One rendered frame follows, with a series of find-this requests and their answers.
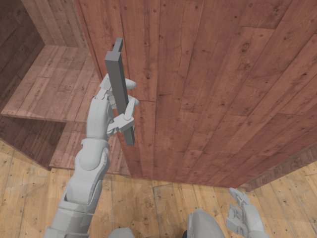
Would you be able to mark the left robot thigh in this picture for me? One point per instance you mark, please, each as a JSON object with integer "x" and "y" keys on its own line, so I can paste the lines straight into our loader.
{"x": 121, "y": 233}

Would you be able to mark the left robot forearm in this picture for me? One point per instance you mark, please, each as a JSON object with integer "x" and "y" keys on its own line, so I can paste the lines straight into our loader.
{"x": 82, "y": 193}

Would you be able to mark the right robot thigh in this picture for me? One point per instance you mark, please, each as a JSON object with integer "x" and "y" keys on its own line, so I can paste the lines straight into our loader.
{"x": 203, "y": 225}

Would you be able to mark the robot right hand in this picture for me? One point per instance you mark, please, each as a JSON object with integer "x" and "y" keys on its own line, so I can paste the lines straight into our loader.
{"x": 246, "y": 220}

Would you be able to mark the handle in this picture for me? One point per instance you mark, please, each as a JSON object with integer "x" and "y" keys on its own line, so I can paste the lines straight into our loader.
{"x": 116, "y": 75}

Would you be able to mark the robot thigh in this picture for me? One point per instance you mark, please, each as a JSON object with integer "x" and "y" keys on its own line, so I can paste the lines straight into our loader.
{"x": 121, "y": 233}
{"x": 203, "y": 225}

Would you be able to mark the robot left hand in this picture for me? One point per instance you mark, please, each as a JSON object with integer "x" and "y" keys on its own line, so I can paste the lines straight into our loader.
{"x": 101, "y": 112}

